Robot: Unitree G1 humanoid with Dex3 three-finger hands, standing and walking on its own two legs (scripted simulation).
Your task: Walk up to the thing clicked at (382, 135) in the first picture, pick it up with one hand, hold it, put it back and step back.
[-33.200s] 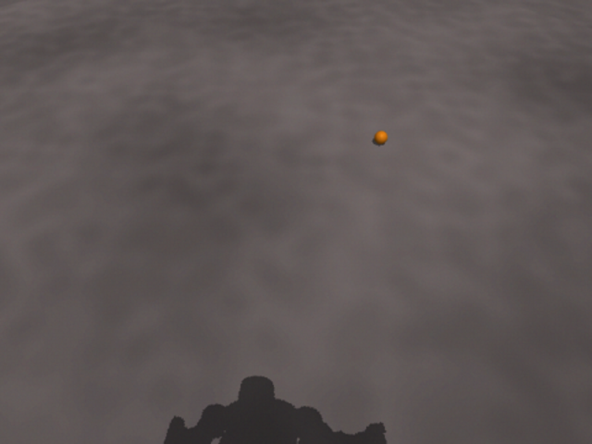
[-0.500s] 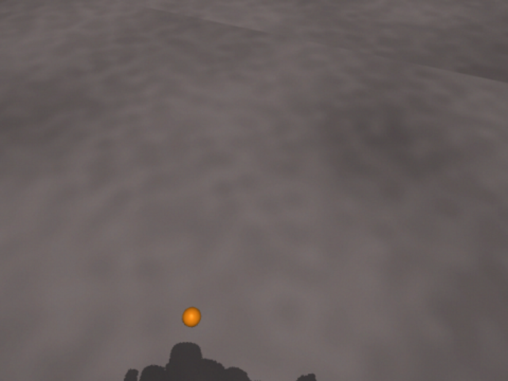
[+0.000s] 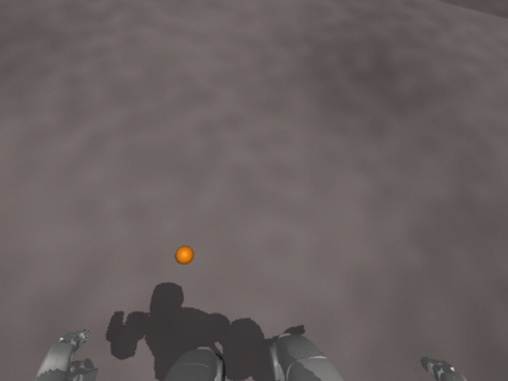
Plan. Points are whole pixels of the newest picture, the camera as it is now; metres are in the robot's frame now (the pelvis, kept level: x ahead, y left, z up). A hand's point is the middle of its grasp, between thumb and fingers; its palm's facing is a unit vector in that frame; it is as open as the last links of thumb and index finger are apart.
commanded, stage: step back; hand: left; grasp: from above
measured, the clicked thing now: (184, 254) +0.51 +0.23 -0.73
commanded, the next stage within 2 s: none
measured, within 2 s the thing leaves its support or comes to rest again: neither
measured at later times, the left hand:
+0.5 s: hand out of the picture +0.01 +0.26 -0.14, palm faces +0.02 -0.91 -0.40, open 7.4 cm
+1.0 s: hand out of the picture -0.20 +0.22 -0.14, palm faces -0.03 -0.91 -0.42, open 7.4 cm
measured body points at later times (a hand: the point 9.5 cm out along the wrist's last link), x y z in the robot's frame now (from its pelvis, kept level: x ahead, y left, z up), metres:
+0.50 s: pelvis -0.12 -0.01 -0.01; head -0.06 -0.01 +0.43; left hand +0.01 +0.31 -0.12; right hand -0.03 -0.33 -0.13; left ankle -0.13 +0.11 -0.73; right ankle -0.05 -0.13 -0.73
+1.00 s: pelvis -0.28 -0.04 +0.00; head -0.23 -0.07 +0.44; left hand -0.20 +0.27 -0.11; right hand -0.17 -0.36 -0.13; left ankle -0.26 +0.10 -0.65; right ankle -0.26 -0.16 -0.73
